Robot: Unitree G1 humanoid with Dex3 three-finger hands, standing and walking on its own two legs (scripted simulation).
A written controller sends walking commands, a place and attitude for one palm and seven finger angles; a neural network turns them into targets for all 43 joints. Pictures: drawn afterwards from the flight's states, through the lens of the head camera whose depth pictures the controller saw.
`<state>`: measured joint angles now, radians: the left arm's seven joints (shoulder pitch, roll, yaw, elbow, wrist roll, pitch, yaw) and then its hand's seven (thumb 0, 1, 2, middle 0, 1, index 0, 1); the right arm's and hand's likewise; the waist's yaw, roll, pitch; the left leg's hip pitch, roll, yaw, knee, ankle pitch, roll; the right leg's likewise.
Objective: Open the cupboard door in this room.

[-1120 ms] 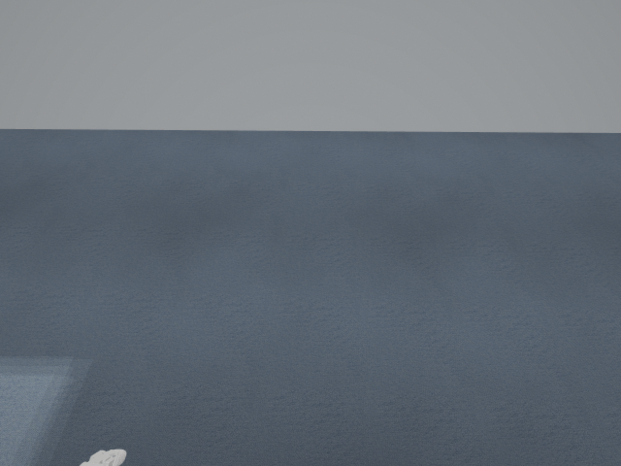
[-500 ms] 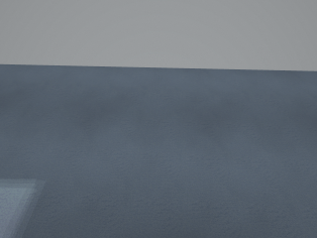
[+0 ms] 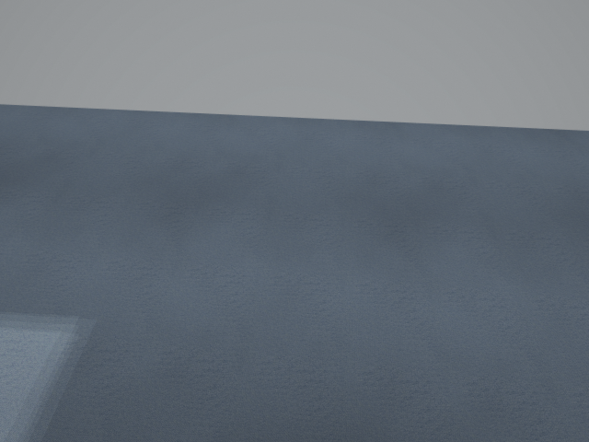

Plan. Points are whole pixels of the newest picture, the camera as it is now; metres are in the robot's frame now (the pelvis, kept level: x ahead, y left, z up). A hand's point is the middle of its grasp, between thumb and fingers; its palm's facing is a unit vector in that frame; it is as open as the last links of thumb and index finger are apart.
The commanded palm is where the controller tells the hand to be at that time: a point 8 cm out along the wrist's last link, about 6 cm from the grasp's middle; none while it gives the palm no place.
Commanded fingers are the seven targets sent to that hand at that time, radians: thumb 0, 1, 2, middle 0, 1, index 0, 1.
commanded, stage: turn or walk to find it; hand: left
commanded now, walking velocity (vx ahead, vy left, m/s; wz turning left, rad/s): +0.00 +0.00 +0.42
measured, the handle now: out of the picture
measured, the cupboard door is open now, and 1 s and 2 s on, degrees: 0 0 0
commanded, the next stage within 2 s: none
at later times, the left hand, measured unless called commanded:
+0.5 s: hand out of the picture +0.02 +0.20 -0.16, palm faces +0.21 -0.93 -0.30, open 7.4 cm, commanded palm none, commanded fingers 0.00 0.90 0.90 -0.20 -0.30 -0.20 -0.30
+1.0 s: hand out of the picture -0.14 +0.20 -0.18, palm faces +0.48 -0.84 -0.26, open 7.4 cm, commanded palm none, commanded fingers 0.00 0.90 0.90 -0.20 -0.30 -0.20 -0.30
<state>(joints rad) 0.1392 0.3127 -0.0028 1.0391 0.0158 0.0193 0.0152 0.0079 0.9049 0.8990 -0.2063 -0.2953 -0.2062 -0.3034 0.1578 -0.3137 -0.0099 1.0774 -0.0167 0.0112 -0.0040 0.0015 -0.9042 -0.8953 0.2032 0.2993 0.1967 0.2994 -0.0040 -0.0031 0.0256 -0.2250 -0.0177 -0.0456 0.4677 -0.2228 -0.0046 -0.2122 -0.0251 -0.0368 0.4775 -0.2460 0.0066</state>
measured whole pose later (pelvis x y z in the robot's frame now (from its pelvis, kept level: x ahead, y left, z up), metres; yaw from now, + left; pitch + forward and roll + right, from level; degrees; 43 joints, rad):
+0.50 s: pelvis -0.03 -0.02 -0.01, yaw +12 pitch +1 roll +0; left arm 0.19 0.21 0.03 0.90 0.02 0.02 0.03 0.01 0.91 0.90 -0.21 -0.30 -0.21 -0.30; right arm 0.25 -0.22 -0.07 0.96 -0.02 0.06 -0.01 0.00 -0.90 -0.89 0.21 0.30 0.20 0.30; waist -0.02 0.04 0.05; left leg -0.43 -0.09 -0.19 0.67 -0.31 -0.02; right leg -0.24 0.00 -0.02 0.57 -0.35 0.00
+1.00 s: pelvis -0.06 +0.00 -0.01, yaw +26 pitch -1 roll +1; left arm 0.26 0.27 0.06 0.98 0.02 0.07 0.02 0.01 0.91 0.90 -0.20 -0.29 -0.20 -0.30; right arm 0.14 -0.20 -0.04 0.94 -0.02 0.02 -0.01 0.00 -0.91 -0.90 0.20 0.30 0.20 0.30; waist 0.03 -0.06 0.08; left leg -0.25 -0.01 0.03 0.56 -0.30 0.02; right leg -0.42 -0.10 -0.07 1.05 -0.50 0.06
